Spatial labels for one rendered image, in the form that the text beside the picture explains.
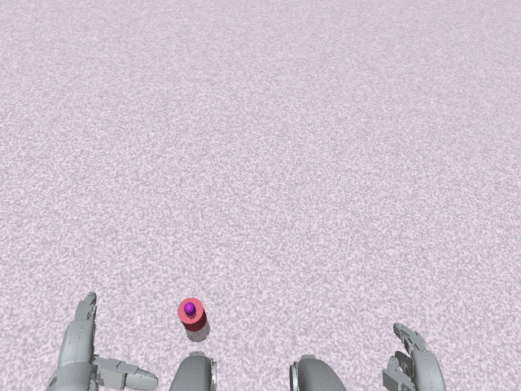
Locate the left robot hand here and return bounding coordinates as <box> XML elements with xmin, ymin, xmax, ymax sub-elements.
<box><xmin>57</xmin><ymin>292</ymin><xmax>158</xmax><ymax>391</ymax></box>

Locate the right robot hand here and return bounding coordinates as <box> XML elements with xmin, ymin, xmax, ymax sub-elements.
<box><xmin>383</xmin><ymin>323</ymin><xmax>446</xmax><ymax>391</ymax></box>

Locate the bottle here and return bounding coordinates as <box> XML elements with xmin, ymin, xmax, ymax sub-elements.
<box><xmin>177</xmin><ymin>297</ymin><xmax>207</xmax><ymax>332</ymax></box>

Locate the left robot arm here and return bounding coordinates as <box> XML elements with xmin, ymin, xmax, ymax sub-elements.
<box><xmin>46</xmin><ymin>362</ymin><xmax>99</xmax><ymax>391</ymax></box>

